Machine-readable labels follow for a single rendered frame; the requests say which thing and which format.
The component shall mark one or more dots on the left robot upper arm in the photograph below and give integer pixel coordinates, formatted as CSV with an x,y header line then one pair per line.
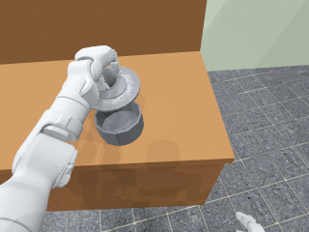
x,y
47,163

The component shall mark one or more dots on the table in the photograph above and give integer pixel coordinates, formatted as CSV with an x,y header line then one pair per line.
x,y
183,146

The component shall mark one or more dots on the right robot hand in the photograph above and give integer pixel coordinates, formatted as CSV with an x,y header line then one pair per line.
x,y
249,222

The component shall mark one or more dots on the knob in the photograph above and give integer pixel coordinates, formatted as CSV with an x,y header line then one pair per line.
x,y
109,77

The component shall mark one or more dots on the lid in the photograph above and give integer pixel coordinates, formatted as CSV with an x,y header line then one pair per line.
x,y
121,94

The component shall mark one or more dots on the pot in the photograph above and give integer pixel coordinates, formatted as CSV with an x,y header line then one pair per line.
x,y
120,127

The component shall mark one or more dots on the left robot forearm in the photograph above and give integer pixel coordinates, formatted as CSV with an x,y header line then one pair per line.
x,y
65,118

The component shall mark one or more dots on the left robot hand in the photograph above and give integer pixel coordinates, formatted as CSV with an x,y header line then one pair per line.
x,y
107,56

